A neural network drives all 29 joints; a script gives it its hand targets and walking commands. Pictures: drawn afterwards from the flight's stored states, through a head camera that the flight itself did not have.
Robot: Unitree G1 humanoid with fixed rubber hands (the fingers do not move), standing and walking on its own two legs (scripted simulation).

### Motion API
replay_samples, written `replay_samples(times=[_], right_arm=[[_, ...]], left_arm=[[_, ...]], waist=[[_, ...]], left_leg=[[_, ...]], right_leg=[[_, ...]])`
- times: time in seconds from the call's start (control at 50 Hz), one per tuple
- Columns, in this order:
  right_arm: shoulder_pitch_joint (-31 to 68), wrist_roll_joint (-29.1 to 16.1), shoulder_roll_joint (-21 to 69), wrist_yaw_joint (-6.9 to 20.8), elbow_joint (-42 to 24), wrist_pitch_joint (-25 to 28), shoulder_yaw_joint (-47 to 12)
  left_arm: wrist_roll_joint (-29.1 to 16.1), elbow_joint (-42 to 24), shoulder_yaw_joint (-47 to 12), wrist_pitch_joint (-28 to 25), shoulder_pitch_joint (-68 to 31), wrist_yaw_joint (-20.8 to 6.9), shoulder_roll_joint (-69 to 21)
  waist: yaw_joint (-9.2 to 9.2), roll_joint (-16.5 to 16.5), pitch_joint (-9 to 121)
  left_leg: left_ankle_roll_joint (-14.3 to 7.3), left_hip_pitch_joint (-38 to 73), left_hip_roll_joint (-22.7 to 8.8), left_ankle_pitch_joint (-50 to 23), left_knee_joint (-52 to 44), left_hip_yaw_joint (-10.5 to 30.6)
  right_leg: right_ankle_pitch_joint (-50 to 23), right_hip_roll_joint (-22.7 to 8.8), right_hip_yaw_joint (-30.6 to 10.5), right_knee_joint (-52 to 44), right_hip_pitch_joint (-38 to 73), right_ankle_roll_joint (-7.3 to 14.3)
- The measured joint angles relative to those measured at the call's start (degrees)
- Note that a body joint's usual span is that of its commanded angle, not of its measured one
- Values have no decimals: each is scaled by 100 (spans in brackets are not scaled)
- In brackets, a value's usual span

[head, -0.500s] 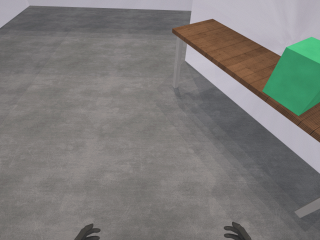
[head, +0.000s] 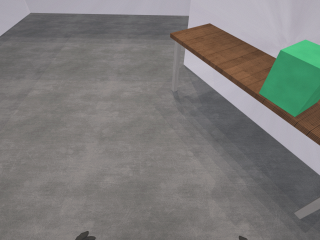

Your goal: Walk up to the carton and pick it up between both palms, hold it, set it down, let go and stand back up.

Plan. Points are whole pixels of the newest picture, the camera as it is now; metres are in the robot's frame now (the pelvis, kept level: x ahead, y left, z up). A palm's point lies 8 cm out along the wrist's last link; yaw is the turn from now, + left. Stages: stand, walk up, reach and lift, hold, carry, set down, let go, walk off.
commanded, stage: stand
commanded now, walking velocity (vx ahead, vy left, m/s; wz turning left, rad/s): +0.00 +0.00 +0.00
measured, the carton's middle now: (300, 78) +0.84 -0.66 -0.07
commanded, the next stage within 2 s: walk up in 1.24 s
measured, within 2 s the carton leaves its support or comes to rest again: neither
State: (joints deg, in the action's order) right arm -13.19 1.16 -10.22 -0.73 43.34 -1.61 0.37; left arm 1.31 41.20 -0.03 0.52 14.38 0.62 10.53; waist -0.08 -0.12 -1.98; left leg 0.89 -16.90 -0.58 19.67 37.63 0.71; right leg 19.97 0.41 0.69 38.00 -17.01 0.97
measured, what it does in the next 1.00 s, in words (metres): stands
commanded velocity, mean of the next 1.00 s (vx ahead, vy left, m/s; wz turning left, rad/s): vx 0.00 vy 0.00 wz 0.00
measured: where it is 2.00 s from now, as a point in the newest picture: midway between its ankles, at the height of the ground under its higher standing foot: outside the picture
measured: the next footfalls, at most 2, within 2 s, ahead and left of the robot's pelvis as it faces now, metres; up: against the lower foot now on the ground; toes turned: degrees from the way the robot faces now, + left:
right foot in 1.84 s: +0.06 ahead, -0.28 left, +0.00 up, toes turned -24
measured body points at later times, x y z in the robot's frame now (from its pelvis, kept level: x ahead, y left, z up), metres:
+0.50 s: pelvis +0.00 +0.01 +0.01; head +0.02 +0.01 +0.46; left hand +0.08 +0.24 -0.13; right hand +0.08 -0.22 -0.14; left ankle +0.01 +0.13 -0.72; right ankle +0.00 -0.11 -0.72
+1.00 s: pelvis +0.01 +0.01 +0.01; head +0.02 +0.01 +0.46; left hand +0.03 +0.24 -0.14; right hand +0.03 -0.21 -0.14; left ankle +0.01 +0.13 -0.72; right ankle +0.00 -0.11 -0.72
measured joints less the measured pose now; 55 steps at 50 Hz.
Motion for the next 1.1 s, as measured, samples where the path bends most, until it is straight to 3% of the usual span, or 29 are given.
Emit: replay_samples(times=[0.3, 1.1], right_arm=[[-107, 1, 54, -21, 397, 26, 36], [-91, -39, 228, -122, 1878, 120, 100]], left_arm=[[-28, 292, 44, 0, -23, 43, -46], [-67, 1941, 145, -47, 118, 176, -270]], waist=[[-23, 40, -117], [22, 25, -269]], left_leg=[[-42, 105, 11, -114, -201, -14], [-112, 685, 73, -397, -935, -81]], right_leg=[[-146, -11, -15, -254, 127, -38], [-427, -73, -82, -960, 681, -115]])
